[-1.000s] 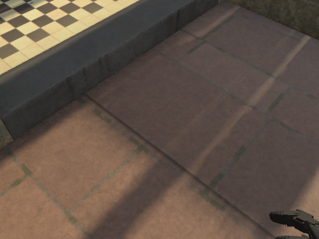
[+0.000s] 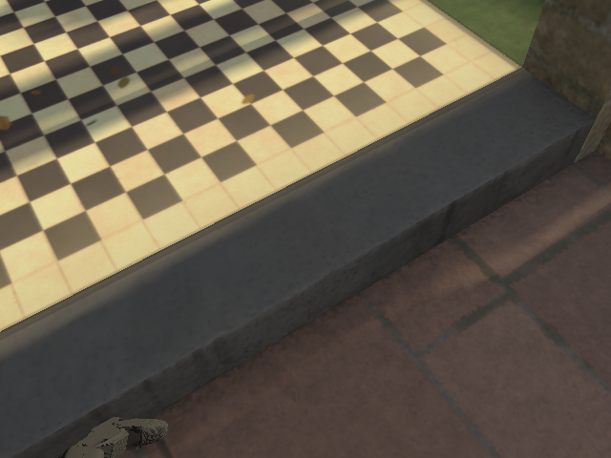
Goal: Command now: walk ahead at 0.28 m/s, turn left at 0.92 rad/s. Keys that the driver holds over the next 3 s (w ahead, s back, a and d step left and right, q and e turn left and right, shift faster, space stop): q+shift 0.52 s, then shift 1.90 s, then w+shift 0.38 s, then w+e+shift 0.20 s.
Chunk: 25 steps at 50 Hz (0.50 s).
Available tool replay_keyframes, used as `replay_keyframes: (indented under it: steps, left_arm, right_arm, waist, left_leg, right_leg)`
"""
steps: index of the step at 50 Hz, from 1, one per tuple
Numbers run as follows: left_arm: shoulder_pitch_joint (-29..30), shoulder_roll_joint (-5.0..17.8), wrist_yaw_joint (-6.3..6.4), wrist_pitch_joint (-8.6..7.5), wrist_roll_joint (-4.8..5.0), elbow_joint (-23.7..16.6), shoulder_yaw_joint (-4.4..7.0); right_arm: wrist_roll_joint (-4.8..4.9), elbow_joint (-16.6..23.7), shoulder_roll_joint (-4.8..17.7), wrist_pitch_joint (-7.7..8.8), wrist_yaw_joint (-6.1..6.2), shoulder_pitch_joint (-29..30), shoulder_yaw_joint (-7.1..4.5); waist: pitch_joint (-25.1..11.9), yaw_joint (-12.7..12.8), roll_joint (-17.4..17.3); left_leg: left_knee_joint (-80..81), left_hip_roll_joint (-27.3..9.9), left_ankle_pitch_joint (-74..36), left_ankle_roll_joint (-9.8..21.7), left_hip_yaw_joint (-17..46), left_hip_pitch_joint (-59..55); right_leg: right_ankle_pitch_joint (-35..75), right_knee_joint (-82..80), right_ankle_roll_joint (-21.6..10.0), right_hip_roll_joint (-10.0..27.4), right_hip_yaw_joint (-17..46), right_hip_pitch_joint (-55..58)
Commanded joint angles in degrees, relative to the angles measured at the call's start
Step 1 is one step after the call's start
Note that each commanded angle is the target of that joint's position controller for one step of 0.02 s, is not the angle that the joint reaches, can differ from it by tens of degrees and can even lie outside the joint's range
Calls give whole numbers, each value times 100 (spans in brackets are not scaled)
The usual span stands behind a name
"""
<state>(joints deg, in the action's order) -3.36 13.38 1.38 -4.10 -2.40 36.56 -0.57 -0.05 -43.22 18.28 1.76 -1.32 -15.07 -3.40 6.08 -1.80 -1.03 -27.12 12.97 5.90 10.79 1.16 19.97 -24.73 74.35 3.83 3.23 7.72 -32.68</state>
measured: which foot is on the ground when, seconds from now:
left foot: down 0.00-0.32, up 0.34-0.80, down 0.82-1.00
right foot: up 0.00-0.30, down 0.32-0.82, up 0.84-1.00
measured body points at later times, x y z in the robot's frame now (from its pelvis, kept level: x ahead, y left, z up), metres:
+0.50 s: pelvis +0.18 -0.09 +0.01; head +0.22 -0.09 +0.46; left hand +0.20 +0.23 -0.06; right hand +0.44 -0.31 -0.09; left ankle +0.08 -0.01 -0.63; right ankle +0.29 -0.16 -0.72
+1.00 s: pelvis +0.16 -0.06 +0.02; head +0.15 -0.03 +0.47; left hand +0.05 +0.23 -0.11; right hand +0.46 -0.14 -0.06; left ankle +0.10 +0.02 -0.72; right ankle +0.25 -0.18 -0.67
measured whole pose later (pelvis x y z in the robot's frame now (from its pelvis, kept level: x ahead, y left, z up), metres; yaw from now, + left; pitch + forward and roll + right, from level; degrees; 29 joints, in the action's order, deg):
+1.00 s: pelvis +0.16 -0.06 +0.02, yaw +41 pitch +1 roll -1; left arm -10.9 18.8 1.4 1.1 -0.5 45.5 4.0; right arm -1.0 -38.4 14.1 -0.8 1.1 -7.7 -1.9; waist 0.8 1.4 2.8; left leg -27.0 0.2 13.4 2.0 0.6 14.9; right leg -22.5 53.4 4.6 2.6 -1.4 -26.5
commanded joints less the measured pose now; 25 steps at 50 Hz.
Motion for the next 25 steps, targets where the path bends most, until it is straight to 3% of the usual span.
replay_keyframes:
  steps: [1, 3, 6, 11, 13, 15, 16, 17, 18, 19, 20, 22, 23, 24, 25]
  left_arm:
    - [-1112, 660, 42, 389, -62, -102, 153]
    - [-879, 708, 23, 441, 21, -222, 150]
    - [-256, 783, 46, 483, 32, -439, 138]
    - [270, 1012, 99, 300, 114, -550, 132]
    - [65, 1114, 112, 206, 152, -477, 145]
    - [-489, 1169, 153, 138, 156, -315, 170]
    - [-767, 1348, 215, 110, 105, -251, 223]
    - [-749, 1926, 233, 223, 127, -359, 336]
    - [-1099, 1633, 191, 332, 251, -255, 349]
    - [-1072, 1292, 193, 398, 231, -285, 272]
    - [-818, 1061, 200, 462, 206, -335, 225]
    - [-493, 1103, 212, 507, 127, -370, 245]
    - [-73, 1070, 197, 376, 58, -480, 323]
    - [-42, 982, 213, 335, 75, -495, 313]
    - [-134, 985, 233, 325, 76, -440, 341]
  right_arm:
    - [-51, 316, 877, 3, 94, -285, -277]
    - [-1, 358, 878, -112, 138, -247, -314]
    - [44, 451, 893, -284, 202, -314, -359]
    - [-112, 564, 1010, -375, 224, -402, -456]
    - [-136, 635, 1037, -378, 228, -242, -475]
    - [-67, 734, 1003, -359, 218, 153, -447]
    - [31, 786, 745, -319, 203, 64, -364]
    - [89, 902, 362, -322, 234, -591, -263]
    - [-209, 728, 991, -362, 231, -700, -371]
    - [-269, 621, 1077, -395, 188, -510, -413]
    - [-233, 564, 1071, -456, 124, -322, -422]
    - [-108, 604, 963, -572, -40, -222, -386]
    - [476, 819, 916, -550, 171, -51, -425]
    - [439, 898, 906, -564, 258, 91, -388]
    - [327, 1002, 826, -569, 306, 222, -370]
  waist:
    - [-940, 381, 454]
    - [-1370, 303, 66]
    - [-1374, 16, -196]
    - [-1011, -267, -366]
    - [-931, -166, -453]
    - [-801, 223, -499]
    - [-1024, 268, 113]
    - [-1590, -98, 1670]
    - [-1896, 82, 1395]
    - [-1585, 86, 925]
    - [-1218, 82, 575]
    - [-901, 11, 880]
    - [-721, -28, 1156]
    - [-714, 70, 1195]
    - [-735, 146, 1157]
  left_leg:
    - [504, -1408, -5111, 483, 1483, -171]
    - [220, -1204, -4809, 122, 1449, -498]
    - [110, -1089, -3603, -256, 1911, -730]
    - [-185, -1382, -2890, -99, 2973, -1550]
    - [-387, -1356, -2652, -195, 3273, -1565]
    - [-733, -1055, -1883, -549, 3246, -992]
    - [-1624, -705, -383, -860, 2714, -317]
    - [-2771, 259, 3179, -1176, 1332, 707]
    - [-3704, -49, 3511, -1231, 810, 1028]
    - [-4122, -386, 2994, -1258, 735, 1148]
    - [-4221, -605, 2483, -1309, 639, 1090]
    - [-4399, -797, 1952, -1401, 404, 951]
    - [-4433, -1186, 1736, -1581, 368, 1358]
    - [-4328, -1261, 1576, -1654, 241, 1407]
    - [-4170, -1367, 1503, -1710, 165, 1488]
  right_leg:
    - [565, -1013, 128, 24, -574, 370]
    - [1198, -1485, 106, -29, -545, 288]
    - [1620, -2034, 71, -164, -403, 92]
    - [1185, -2960, -86, -408, 58, -282]
    - [1091, -3652, -192, -521, 201, 214]
    - [1598, -4968, -332, -528, 170, 1474]
    - [2453, -5418, -564, 246, 623, 2671]
    - [4274, -5504, -1330, 2006, 2474, 3755]
    - [4726, -5301, -1786, 2207, 2913, 3811]
    - [4491, -5207, -1713, 1953, 2224, 3549]
    - [3918, -5302, -1523, 1550, 1428, 3082]
    - [3297, -5516, -1326, 1063, 535, 2551]
    - [2677, -5680, -1209, 941, 300, 2541]
    - [2431, -5815, -1234, 900, 133, 2534]
    - [2345, -5910, -1328, 977, 28, 2591]
Next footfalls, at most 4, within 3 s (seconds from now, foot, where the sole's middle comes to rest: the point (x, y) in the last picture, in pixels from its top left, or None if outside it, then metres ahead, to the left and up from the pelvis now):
0.32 right None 0.32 -0.14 -0.76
0.82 left None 0.13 0.04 -0.76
1.14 right None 0.28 -0.15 -0.76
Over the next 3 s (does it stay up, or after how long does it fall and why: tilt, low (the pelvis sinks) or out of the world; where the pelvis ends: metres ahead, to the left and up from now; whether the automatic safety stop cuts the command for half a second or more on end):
stays up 0.32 0.06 0.00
